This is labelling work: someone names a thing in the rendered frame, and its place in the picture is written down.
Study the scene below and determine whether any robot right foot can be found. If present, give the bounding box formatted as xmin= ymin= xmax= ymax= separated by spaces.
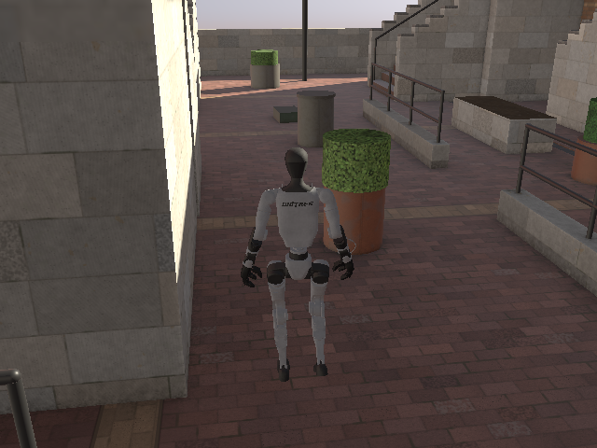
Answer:
xmin=313 ymin=360 xmax=328 ymax=376

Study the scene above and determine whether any robot left shin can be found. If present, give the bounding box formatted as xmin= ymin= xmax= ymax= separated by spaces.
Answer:
xmin=272 ymin=309 xmax=287 ymax=369

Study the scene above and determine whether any right robot upper arm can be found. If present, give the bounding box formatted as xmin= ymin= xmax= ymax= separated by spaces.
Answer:
xmin=317 ymin=188 xmax=342 ymax=239

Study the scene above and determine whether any robot right hand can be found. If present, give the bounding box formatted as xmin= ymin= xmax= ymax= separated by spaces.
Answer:
xmin=332 ymin=259 xmax=354 ymax=280

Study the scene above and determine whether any left robot upper arm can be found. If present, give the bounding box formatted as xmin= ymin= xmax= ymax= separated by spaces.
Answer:
xmin=253 ymin=189 xmax=278 ymax=241

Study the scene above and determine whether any robot left forearm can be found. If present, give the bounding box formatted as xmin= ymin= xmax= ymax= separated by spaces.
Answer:
xmin=243 ymin=227 xmax=262 ymax=268

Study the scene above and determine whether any robot left hand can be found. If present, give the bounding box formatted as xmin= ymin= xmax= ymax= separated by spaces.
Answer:
xmin=241 ymin=265 xmax=262 ymax=287

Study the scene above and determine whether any robot right forearm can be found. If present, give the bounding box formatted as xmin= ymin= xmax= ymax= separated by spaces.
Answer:
xmin=333 ymin=225 xmax=352 ymax=263

